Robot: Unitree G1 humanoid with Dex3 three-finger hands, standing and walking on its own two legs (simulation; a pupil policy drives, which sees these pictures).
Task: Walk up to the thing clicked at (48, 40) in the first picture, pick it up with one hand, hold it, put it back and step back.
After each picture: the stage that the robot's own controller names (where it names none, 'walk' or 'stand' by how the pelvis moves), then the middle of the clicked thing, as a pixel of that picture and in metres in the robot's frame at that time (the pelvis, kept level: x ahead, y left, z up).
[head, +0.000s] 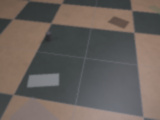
stand; (48, 36) +1.53 +0.43 -0.72
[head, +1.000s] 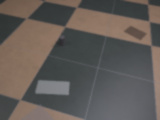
walk; (62, 40) +1.45 +0.20 -0.70
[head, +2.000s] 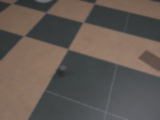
walk; (63, 71) +0.96 +0.15 -0.72
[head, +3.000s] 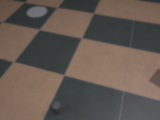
walk; (57, 108) +0.57 +0.22 -0.69
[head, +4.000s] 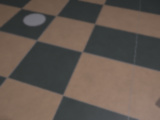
stand; out of the picture +0.36 +0.18 -0.70
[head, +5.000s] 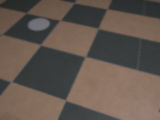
stand; out of the picture +0.34 +0.18 -0.73
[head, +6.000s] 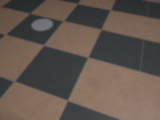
stand; out of the picture +0.35 +0.18 -0.73
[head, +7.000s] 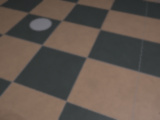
stand; out of the picture +0.34 +0.18 -0.73
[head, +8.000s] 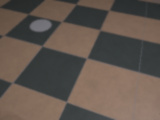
stand; out of the picture +0.34 +0.18 -0.73
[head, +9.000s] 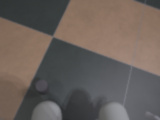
go down; (42, 87) +0.40 +0.19 -0.46
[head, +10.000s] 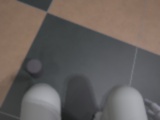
go down; (35, 69) +0.43 +0.20 -0.32
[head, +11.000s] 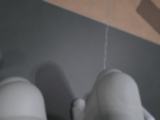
close in; out of the picture +0.42 +0.23 -0.23
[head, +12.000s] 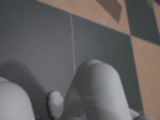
close; out of the picture +0.41 +0.25 -0.22
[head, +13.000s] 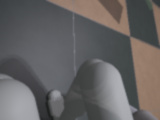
lift; out of the picture +0.40 +0.24 -0.23
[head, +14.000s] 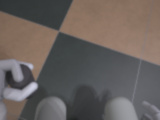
lift; (23, 82) +0.33 +0.20 -0.03
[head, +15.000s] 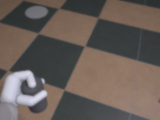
hold; (35, 95) +0.32 +0.17 +0.00
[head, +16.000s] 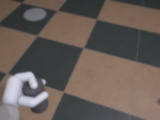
hold; (36, 96) +0.32 +0.17 +0.00
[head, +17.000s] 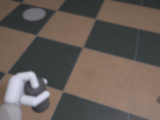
crouch; (37, 95) +0.32 +0.16 -0.01
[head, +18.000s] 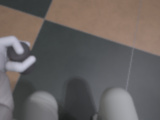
crouch; (22, 59) +0.42 +0.19 -0.09
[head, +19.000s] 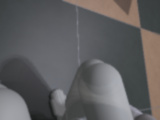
lower; out of the picture +0.43 +0.27 -0.22
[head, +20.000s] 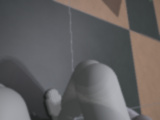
lower; out of the picture +0.43 +0.27 -0.23
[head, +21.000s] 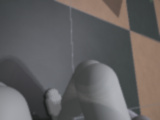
lower; out of the picture +0.43 +0.27 -0.23
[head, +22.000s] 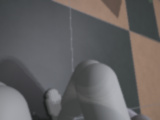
lower; out of the picture +0.43 +0.27 -0.23
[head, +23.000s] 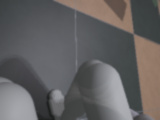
loosen; out of the picture +0.42 +0.25 -0.23
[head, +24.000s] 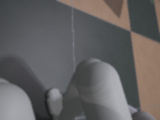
withdraw; out of the picture +0.41 +0.24 -0.23
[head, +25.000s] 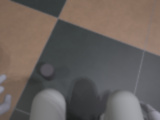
walk; (48, 72) +0.43 +0.18 -0.38
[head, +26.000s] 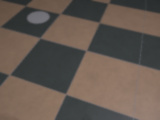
stand; out of the picture +0.36 +0.15 -0.66
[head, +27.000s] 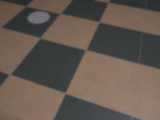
stand; out of the picture +0.37 +0.17 -0.67
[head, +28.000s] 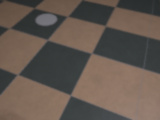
stand; out of the picture +0.37 +0.15 -0.71
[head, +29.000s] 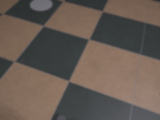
walk; out of the picture +0.41 +0.12 -0.70
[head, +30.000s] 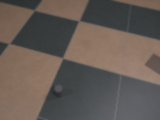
walk; (58, 91) +0.61 +0.16 -0.70
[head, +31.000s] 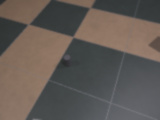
walk; (67, 61) +0.94 +0.17 -0.69
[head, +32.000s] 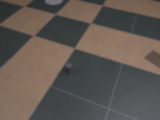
stand; (69, 68) +1.02 +0.14 -0.71
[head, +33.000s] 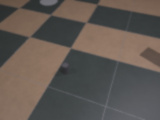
stand; (65, 68) +1.04 +0.17 -0.73
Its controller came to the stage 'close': yes
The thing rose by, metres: 0.71
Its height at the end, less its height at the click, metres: +0.00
